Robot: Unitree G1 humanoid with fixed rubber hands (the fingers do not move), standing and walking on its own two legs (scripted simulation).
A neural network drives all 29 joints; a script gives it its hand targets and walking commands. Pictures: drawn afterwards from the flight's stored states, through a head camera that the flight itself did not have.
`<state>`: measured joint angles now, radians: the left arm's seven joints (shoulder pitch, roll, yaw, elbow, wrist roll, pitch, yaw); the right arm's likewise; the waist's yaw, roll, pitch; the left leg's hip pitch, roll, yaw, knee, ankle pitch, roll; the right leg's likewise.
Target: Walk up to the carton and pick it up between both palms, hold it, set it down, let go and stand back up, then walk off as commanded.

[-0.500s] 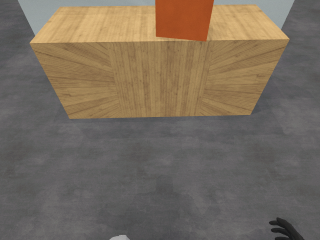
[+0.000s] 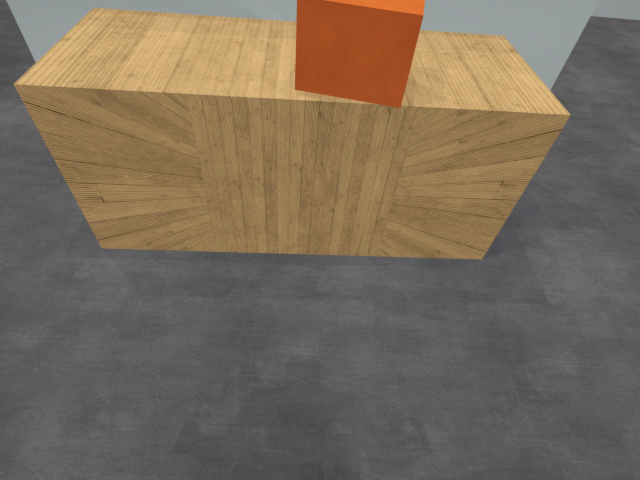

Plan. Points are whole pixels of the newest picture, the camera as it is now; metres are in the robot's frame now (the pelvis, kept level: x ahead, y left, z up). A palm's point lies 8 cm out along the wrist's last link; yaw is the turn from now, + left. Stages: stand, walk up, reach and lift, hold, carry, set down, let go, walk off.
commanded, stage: walk up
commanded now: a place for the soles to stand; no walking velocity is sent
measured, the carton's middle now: (358, 41) +1.19 -0.09 +0.04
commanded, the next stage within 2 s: none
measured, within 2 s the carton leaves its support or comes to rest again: neither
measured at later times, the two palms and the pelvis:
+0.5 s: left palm (47, 469) +0.16 +0.32 -0.08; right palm (584, 442) +0.21 -0.34 -0.05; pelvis +0.10 -0.02 +0.00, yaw +2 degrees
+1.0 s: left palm (100, 399) +0.23 +0.28 -0.05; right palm (574, 360) +0.32 -0.39 -0.06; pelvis +0.19 -0.07 +0.01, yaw +2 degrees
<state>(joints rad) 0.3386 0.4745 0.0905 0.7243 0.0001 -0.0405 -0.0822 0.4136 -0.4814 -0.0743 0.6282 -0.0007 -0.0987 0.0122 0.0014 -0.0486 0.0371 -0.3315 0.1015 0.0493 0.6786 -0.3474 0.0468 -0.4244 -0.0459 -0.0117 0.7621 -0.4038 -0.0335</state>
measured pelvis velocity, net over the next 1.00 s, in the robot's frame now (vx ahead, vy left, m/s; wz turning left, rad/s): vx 0.19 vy -0.07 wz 0.04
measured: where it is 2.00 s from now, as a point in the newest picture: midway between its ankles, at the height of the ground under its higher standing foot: outside the picture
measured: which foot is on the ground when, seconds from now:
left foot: down 0.00-0.02, up 0.04-0.36, down 0.38-0.72, up 0.74-1.00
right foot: up 0.00-0.00, down 0.02-0.40, up 0.42-0.70, down 0.72-1.00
